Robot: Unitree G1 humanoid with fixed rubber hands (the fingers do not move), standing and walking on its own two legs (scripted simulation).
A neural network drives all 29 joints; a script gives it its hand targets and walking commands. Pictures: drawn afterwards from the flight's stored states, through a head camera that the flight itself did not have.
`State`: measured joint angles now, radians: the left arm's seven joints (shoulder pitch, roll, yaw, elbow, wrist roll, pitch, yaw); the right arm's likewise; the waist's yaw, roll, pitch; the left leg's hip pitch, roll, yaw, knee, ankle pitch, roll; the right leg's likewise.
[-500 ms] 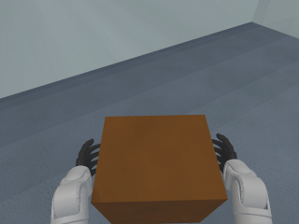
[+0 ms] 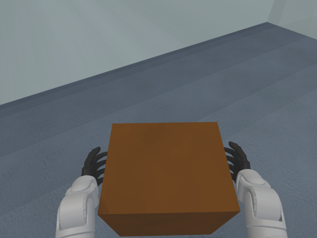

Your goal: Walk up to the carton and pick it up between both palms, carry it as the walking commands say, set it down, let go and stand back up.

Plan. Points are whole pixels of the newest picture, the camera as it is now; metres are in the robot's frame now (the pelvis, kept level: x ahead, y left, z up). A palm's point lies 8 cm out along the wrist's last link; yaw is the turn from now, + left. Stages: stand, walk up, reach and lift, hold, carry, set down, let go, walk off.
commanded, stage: carry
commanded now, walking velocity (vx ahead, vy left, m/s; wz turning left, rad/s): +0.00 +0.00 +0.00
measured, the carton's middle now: (165, 183) +0.29 +0.00 -0.03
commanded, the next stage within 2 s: hold in 0.36 s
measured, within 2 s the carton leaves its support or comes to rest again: neither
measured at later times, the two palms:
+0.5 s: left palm (93, 182) +0.27 +0.18 +0.03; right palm (238, 177) +0.27 -0.18 +0.03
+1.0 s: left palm (86, 181) +0.26 +0.19 +0.04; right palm (235, 180) +0.25 -0.17 +0.04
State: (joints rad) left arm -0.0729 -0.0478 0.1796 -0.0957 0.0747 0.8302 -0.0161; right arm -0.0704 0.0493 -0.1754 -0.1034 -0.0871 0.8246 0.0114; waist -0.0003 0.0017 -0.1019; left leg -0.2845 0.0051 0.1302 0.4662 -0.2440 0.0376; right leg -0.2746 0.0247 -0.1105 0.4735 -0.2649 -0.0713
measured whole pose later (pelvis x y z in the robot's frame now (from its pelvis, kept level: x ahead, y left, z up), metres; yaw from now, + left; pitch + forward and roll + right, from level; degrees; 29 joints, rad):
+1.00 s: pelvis -0.03 +0.03 +0.01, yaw -6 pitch -8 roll +0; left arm -0.27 -0.07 0.27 0.29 0.22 0.71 -0.04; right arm -0.30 0.02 -0.24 0.33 -0.25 0.69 0.09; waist 0.04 0.03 0.08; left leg -0.03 -0.08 -0.02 0.36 -0.18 0.06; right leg -0.06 0.05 0.06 0.39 -0.18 -0.03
